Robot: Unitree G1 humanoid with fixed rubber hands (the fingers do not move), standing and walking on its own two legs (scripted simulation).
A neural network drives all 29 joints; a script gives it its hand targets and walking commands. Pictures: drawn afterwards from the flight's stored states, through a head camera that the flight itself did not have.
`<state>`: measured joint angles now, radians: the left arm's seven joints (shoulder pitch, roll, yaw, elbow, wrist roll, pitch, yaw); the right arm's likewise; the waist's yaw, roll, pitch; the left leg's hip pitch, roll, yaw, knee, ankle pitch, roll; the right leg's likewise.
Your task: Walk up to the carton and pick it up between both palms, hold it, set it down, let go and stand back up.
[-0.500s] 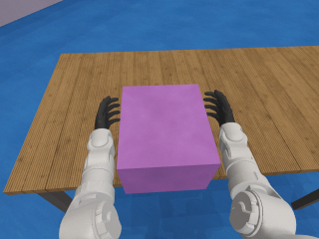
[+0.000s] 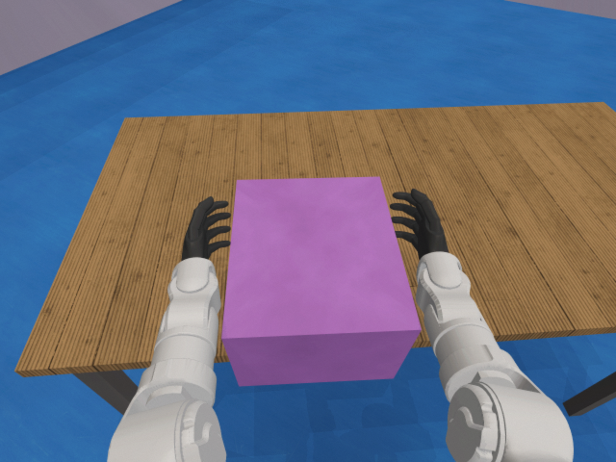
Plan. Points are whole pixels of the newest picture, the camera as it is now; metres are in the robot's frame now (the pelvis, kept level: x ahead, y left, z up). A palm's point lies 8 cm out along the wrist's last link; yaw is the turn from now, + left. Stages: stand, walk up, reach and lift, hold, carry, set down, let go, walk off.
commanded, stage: reach and lift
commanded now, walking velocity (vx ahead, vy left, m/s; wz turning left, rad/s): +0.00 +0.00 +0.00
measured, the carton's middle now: (312, 276) +0.40 +0.03 +0.01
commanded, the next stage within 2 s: none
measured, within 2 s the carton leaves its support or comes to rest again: leaves its support in 0.12 s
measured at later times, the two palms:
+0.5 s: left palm (186, 249) +0.36 +0.19 +0.11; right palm (442, 247) +0.37 -0.13 +0.12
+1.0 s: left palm (183, 241) +0.35 +0.18 +0.14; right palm (455, 243) +0.36 -0.13 +0.14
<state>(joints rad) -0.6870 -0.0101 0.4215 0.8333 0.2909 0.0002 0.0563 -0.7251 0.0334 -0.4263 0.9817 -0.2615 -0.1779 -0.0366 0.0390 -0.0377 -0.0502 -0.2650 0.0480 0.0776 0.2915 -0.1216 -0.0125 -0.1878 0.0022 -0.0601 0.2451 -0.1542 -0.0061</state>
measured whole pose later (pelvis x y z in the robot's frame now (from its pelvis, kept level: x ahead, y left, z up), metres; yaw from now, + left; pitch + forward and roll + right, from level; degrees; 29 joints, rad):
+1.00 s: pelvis -0.02 +0.00 +0.00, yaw +2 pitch -6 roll -1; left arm -0.62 0.00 0.32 0.42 0.30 0.43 0.03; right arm -0.67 0.00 -0.16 0.76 0.03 0.06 -0.11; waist -0.05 -0.07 0.03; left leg -0.07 0.03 0.06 0.29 -0.11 0.00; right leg 0.01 -0.01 -0.08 0.24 -0.16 0.00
